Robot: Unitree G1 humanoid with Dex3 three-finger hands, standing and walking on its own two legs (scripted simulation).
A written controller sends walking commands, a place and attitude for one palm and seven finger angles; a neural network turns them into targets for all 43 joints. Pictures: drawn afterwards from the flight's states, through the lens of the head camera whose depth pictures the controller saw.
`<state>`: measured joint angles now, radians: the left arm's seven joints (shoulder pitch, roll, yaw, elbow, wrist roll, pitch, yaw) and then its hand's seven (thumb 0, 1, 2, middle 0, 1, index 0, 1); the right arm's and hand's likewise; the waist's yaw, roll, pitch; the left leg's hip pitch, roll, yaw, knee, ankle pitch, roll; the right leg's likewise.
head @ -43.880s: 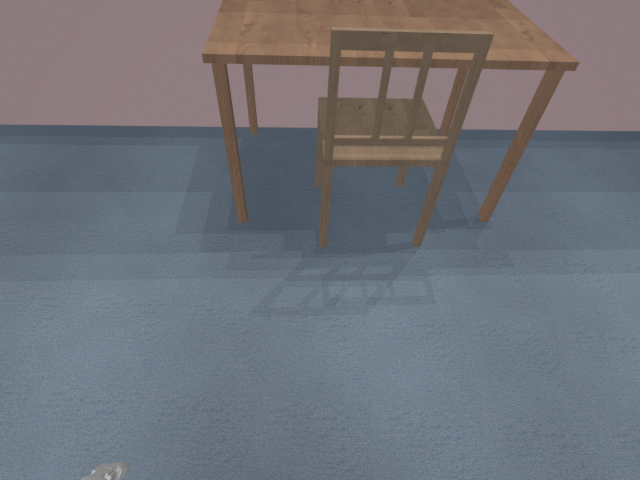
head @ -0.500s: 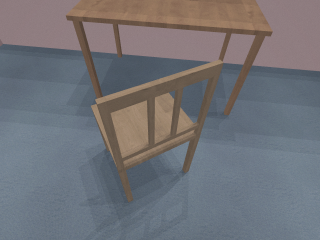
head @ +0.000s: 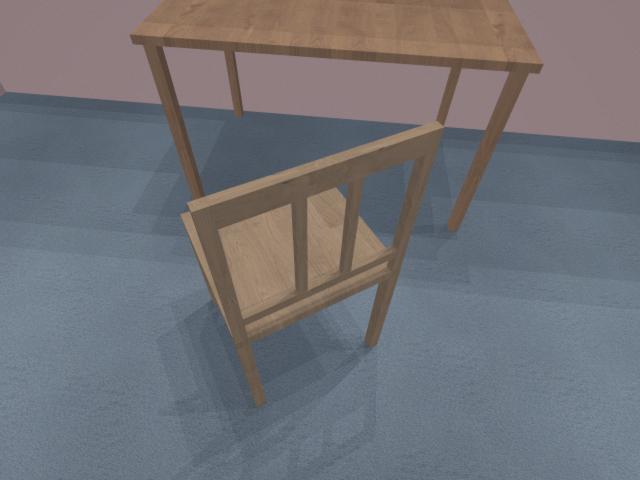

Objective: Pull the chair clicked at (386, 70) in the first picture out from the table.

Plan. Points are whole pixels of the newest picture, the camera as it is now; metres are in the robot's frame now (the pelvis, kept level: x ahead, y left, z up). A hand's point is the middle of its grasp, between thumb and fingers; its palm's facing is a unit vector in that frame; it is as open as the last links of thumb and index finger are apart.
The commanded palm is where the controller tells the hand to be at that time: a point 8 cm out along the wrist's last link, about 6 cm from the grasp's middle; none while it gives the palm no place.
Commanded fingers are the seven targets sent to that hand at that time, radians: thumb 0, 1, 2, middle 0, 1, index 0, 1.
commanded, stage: look to check the result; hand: left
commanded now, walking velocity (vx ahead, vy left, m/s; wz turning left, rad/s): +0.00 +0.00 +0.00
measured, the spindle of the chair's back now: (300, 249) +0.51 +0.07 -0.10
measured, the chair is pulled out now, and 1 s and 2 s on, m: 0.57 0.57 0.57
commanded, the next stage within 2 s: stand and wait in 0.08 s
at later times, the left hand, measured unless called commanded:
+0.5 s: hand out of the picture +0.00 +0.17 -0.18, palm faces +0.03 -0.98 -0.18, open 7.3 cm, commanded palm none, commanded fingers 0.00 0.90 0.90 -0.20 -0.30 -0.20 -0.30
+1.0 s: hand out of the picture +0.00 +0.16 -0.18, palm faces +0.04 -0.98 -0.18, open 7.3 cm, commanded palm none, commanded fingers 0.00 0.90 0.90 -0.20 -0.30 -0.20 -0.30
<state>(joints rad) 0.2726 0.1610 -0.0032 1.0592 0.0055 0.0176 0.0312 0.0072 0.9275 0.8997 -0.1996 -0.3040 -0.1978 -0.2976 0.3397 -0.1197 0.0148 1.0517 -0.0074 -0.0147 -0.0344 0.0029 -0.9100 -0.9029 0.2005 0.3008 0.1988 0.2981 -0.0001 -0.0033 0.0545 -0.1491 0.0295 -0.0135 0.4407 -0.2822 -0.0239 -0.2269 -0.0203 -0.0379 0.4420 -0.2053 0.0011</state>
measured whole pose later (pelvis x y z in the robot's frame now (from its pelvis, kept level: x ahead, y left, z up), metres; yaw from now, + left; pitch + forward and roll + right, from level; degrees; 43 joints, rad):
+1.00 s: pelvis +0.00 -0.01 +0.00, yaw +1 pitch +0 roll +0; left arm 0.28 0.16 0.00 1.06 0.01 0.02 0.03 0.01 0.93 0.90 -0.20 -0.30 -0.20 -0.30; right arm 0.34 -0.11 0.02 1.05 -0.01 -0.01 -0.04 0.00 -0.91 -0.90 0.20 0.30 0.20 0.30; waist 0.00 -0.01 0.06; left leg -0.16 0.04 -0.03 0.44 -0.27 -0.04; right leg -0.24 -0.01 -0.05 0.45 -0.20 -0.01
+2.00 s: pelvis +0.00 -0.01 +0.00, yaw +1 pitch +0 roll +0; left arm 0.28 0.16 0.01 1.05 0.00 0.02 0.03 0.01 0.93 0.90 -0.20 -0.30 -0.20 -0.30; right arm 0.34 -0.11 0.02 1.05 -0.01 -0.02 -0.04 0.00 -0.91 -0.90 0.20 0.30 0.20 0.30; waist 0.01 -0.01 0.06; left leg -0.16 0.04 -0.03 0.43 -0.27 -0.04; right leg -0.24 -0.01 -0.05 0.44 -0.21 -0.01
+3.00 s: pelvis +0.00 -0.01 +0.00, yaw +1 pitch +0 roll +0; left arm 0.29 0.15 0.01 1.06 0.00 0.02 0.03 0.01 0.93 0.90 -0.20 -0.30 -0.20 -0.30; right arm 0.35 -0.10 0.02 1.06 0.00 -0.02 -0.04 0.00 -0.91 -0.90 0.20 0.30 0.20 0.30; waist 0.01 -0.01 0.05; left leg -0.15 0.04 -0.03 0.43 -0.27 -0.04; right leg -0.23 -0.01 -0.06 0.44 -0.21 -0.01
